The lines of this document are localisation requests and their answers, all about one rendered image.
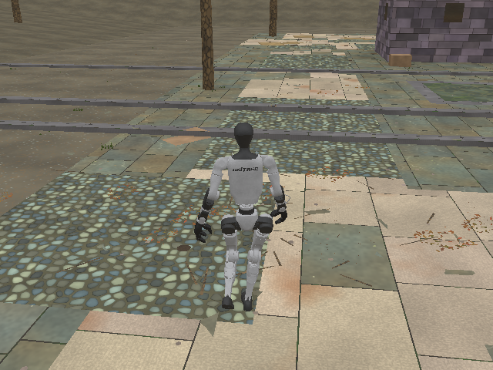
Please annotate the robot right hand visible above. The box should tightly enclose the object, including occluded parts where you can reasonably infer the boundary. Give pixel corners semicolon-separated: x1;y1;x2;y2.
270;209;287;224

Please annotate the robot right forearm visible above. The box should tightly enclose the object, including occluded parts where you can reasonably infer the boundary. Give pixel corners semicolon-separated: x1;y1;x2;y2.
274;185;287;212

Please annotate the right robot upper arm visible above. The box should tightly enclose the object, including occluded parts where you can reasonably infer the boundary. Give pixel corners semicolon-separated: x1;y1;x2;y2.
261;155;283;197

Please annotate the robot left hand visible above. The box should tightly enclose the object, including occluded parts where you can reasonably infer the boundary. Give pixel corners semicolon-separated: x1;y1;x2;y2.
194;222;212;243

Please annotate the left robot upper arm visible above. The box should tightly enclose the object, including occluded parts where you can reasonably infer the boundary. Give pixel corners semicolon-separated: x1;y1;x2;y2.
207;156;229;200

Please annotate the robot left forearm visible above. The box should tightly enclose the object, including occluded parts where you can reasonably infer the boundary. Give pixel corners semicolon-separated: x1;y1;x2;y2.
196;188;214;224

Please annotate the robot left foot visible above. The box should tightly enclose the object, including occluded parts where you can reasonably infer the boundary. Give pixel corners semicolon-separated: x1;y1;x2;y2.
222;296;234;309

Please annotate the humanoid robot torso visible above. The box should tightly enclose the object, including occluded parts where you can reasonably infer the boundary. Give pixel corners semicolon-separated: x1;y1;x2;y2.
227;153;263;231

